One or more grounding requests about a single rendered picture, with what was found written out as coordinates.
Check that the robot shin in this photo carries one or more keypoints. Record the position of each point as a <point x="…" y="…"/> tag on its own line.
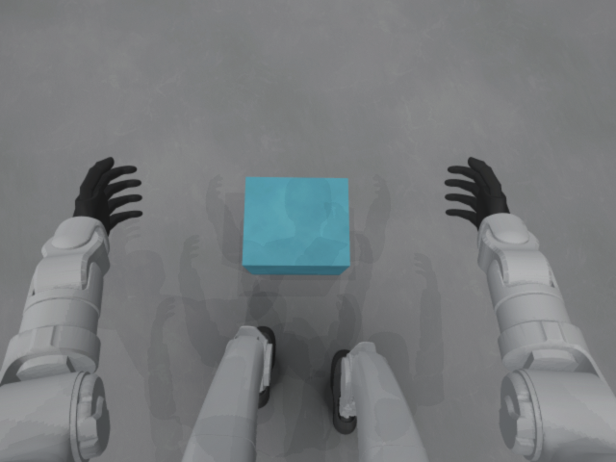
<point x="349" y="409"/>
<point x="250" y="331"/>

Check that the left robot forearm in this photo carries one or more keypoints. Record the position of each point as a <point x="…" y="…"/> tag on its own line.
<point x="58" y="331"/>

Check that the robot right shin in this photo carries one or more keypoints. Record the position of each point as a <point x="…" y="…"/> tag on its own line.
<point x="349" y="409"/>

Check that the right robot forearm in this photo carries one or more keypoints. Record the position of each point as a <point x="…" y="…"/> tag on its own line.
<point x="536" y="331"/>

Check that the robot right upper arm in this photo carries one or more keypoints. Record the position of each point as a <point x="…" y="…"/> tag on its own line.
<point x="556" y="416"/>

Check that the carton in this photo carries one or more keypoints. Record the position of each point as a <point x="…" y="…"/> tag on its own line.
<point x="296" y="226"/>

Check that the robot left hand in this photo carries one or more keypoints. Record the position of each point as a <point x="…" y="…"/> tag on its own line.
<point x="95" y="192"/>

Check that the robot left upper arm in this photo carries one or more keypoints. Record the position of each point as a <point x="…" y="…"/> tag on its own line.
<point x="59" y="418"/>

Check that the robot left shin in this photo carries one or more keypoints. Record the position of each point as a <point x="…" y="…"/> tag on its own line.
<point x="250" y="331"/>

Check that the robot right hand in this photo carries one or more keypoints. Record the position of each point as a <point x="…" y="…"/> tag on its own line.
<point x="487" y="190"/>

